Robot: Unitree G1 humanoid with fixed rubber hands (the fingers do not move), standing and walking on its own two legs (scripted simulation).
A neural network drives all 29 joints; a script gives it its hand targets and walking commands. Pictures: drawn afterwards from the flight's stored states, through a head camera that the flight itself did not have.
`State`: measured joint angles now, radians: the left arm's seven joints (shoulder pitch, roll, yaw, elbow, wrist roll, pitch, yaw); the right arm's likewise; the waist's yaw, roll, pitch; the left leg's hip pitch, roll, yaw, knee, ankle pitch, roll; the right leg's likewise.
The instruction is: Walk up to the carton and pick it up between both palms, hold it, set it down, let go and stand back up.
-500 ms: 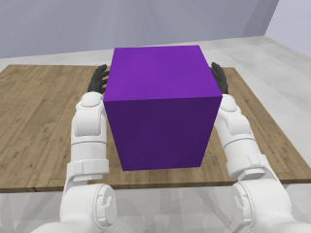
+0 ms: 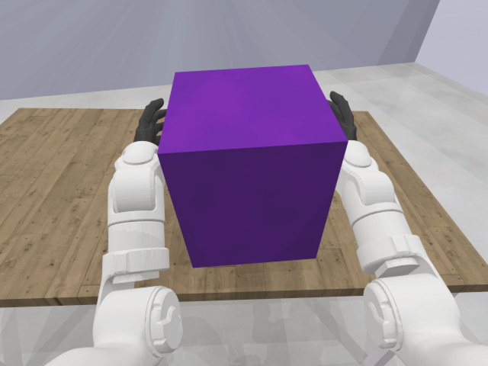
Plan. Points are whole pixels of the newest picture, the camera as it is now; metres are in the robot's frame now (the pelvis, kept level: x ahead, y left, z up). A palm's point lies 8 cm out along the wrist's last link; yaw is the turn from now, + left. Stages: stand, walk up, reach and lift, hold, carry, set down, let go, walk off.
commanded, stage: hold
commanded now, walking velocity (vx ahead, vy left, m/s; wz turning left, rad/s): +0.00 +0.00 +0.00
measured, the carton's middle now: (248, 169) +0.37 -0.01 +0.18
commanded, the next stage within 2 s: none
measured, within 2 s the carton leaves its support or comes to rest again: neither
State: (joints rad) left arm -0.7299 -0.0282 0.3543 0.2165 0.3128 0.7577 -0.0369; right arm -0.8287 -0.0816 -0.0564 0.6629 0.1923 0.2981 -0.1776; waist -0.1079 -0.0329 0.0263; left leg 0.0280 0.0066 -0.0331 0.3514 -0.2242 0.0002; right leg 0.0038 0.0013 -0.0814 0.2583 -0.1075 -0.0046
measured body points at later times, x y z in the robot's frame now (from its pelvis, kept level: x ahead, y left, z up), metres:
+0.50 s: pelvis +0.00 +0.00 +0.00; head -0.07 +0.01 +0.44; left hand +0.38 +0.15 +0.24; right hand +0.38 -0.16 +0.25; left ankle -0.01 +0.12 -0.75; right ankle +0.03 -0.12 -0.75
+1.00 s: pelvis +0.00 -0.01 +0.00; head -0.07 +0.00 +0.44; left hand +0.38 +0.15 +0.25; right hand +0.39 -0.16 +0.27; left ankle -0.01 +0.12 -0.75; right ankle +0.03 -0.12 -0.75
